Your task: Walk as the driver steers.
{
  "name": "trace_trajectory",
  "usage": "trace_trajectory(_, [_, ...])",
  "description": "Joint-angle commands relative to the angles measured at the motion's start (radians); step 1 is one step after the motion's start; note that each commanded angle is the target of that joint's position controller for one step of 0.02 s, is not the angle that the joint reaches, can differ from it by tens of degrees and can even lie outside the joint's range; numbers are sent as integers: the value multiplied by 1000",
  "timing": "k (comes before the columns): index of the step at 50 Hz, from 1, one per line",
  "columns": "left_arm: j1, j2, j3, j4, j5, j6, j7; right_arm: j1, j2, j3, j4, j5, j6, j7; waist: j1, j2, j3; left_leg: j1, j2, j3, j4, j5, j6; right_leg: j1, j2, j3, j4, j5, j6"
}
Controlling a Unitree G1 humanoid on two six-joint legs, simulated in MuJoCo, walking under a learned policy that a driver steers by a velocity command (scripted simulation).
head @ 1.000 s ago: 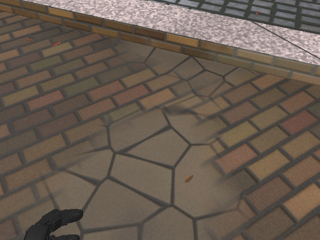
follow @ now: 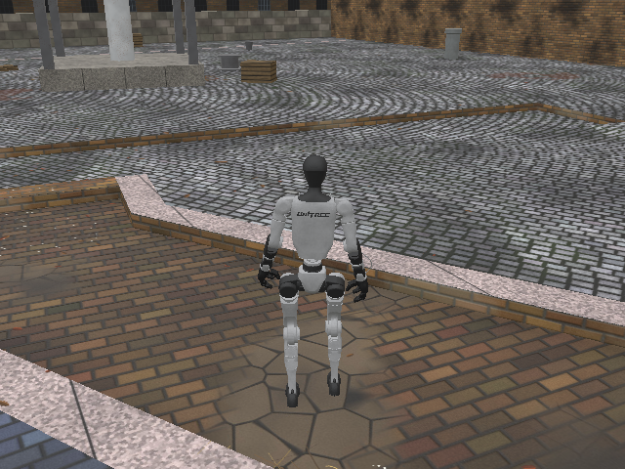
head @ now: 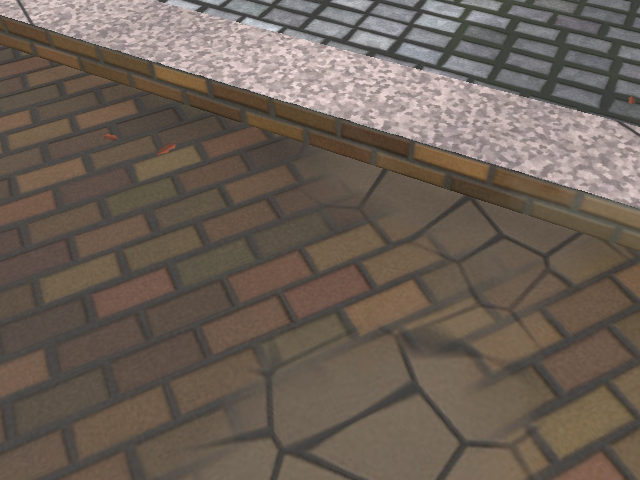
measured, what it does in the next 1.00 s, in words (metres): stands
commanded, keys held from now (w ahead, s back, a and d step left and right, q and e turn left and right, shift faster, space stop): no key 1.00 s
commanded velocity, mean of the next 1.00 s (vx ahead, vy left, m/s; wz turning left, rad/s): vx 0.01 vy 0.00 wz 0.00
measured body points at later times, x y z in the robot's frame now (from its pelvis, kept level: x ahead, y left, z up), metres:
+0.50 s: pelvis +0.01 -0.01 +0.00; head +0.02 -0.01 +0.45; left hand +0.12 +0.23 -0.14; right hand +0.02 -0.26 -0.16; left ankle -0.04 +0.10 -0.74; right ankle +0.06 -0.12 -0.74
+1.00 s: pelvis +0.01 -0.01 +0.00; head +0.02 -0.01 +0.45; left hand +0.08 +0.24 -0.15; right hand -0.02 -0.24 -0.16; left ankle -0.04 +0.10 -0.74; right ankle +0.06 -0.12 -0.74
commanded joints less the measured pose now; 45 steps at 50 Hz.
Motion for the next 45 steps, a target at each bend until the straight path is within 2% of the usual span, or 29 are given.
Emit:
trace_trajectory(1, [-32,104,23,-44,-2,-7,-6,57,-101,-20,-6,2,27,-18,7,-93,-39,-104,49,-35,-51,27,5,166,-93,112,-69,189,-93])
trace_trajectory(3, [-24,107,24,-25,-3,-13,-5,65,-94,-19,7,0,37,-19,6,-84,-42,-76,58,-43,-52,58,4,164,-82,101,-59,219,-86])
trace_trajectory(7, [-21,106,25,3,-7,-13,1,61,-91,-20,34,4,34,-19,16,-46,-60,-53,66,-44,-40,130,1,200,-67,83,-24,308,-90])
trace_trajectory(14, [-37,98,25,41,-10,0,5,69,-75,-19,79,5,42,-24,16,-12,-34,-43,68,-39,-40,115,-4,186,-50,69,-24,254,-92])
trace_trajectory(29, [-28,83,20,112,-8,19,14,111,-49,-4,133,2,30,-30,25,-9,30,-94,74,-39,-78,11,-1,174,-20,51,-57,84,-66])
trace_trajectory(45, [10,72,11,165,-9,22,17,170,-21,6,151,3,19,-29,31,0,44,-106,74,-37,-100,0,3,171,-12,49,-69,61,-59])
